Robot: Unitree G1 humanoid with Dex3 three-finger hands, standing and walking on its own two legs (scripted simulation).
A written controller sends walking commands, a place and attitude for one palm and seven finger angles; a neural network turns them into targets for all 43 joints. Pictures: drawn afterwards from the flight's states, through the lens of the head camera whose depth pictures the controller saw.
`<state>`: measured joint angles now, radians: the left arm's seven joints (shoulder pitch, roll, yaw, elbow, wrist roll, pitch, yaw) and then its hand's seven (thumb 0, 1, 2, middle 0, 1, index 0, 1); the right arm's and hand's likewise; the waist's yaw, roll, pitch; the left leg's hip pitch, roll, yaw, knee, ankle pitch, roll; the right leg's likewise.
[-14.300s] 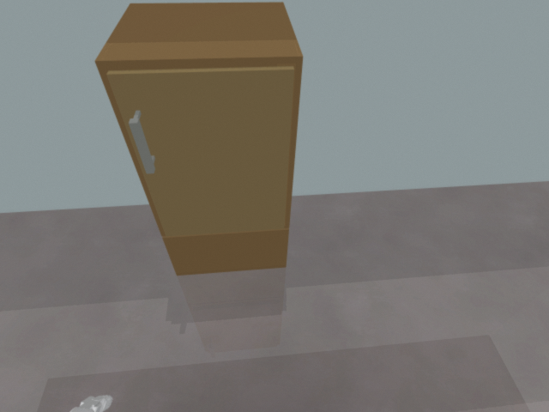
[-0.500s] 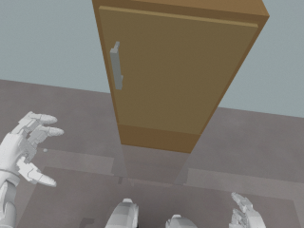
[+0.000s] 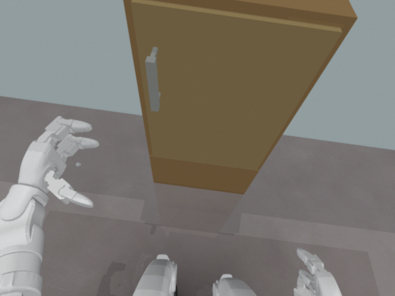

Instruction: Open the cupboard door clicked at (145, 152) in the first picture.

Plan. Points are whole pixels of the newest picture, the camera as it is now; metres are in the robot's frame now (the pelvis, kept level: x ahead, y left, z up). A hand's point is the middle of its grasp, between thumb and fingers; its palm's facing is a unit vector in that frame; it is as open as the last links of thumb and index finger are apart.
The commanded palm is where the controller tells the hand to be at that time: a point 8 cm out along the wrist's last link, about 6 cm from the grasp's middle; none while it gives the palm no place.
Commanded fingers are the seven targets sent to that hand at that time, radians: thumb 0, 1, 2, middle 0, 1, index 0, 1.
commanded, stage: move the hooked fingers beside the handle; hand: left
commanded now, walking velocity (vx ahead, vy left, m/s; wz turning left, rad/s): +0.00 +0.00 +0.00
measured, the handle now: (155, 81) +0.59 +0.14 +0.05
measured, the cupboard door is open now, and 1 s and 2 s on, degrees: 0 0 0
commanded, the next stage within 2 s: none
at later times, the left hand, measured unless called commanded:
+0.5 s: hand (96, 131) +0.42 +0.23 +0.05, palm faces -0.07 -1.00 -0.02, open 14.0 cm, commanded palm +0.41 +0.28 +0.05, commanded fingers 0.00 -0.50 0.30 -0.30 -1.20 -0.30 -1.20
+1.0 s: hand (112, 105) +0.50 +0.22 +0.05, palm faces -0.07 -1.00 -0.01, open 14.0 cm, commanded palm +0.49 +0.26 +0.04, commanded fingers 0.00 -0.50 0.30 -0.30 -1.20 -0.30 -1.20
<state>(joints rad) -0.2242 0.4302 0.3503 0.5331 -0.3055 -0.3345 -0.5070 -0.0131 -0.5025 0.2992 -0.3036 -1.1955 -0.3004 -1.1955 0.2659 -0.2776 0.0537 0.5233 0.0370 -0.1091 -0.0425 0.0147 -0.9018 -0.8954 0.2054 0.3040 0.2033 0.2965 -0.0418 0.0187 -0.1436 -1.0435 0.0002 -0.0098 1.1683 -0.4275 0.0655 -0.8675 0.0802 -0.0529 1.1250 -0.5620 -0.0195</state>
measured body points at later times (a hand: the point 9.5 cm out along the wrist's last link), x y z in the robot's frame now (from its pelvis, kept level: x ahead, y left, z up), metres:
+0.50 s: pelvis +0.01 -0.01 -0.01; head +0.11 +0.02 +0.43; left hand +0.42 +0.29 +0.06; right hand +0.11 -0.27 -0.11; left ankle +0.07 +0.07 -0.64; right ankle -0.01 -0.12 -0.64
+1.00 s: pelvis +0.00 -0.01 -0.02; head +0.14 +0.03 +0.40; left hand +0.49 +0.27 +0.05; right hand +0.03 -0.28 -0.12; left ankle +0.07 +0.07 -0.64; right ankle -0.01 -0.12 -0.64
